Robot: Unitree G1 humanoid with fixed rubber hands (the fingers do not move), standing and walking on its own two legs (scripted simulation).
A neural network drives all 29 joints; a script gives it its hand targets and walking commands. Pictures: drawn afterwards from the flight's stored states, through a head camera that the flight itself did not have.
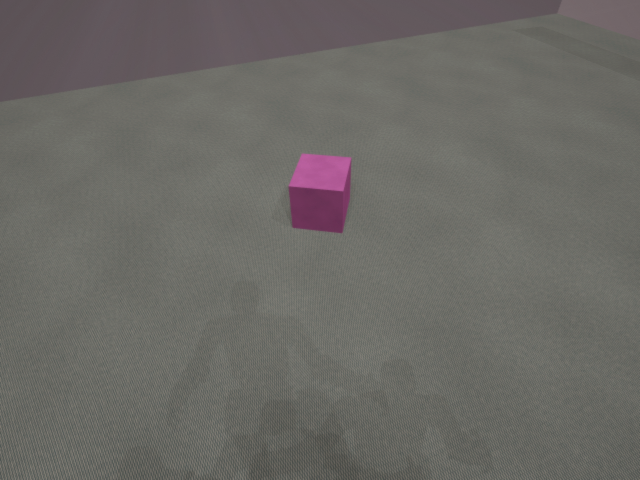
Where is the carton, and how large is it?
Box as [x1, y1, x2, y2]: [289, 154, 350, 232]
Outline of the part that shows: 302,154 289,184 292,226 298,228 342,232 349,199 350,157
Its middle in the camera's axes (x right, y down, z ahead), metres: +0.01 -0.25 +1.85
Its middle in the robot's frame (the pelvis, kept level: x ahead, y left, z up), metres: +1.54 +0.04 -0.65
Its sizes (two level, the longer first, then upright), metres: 0.270 0.241 0.244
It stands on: the floor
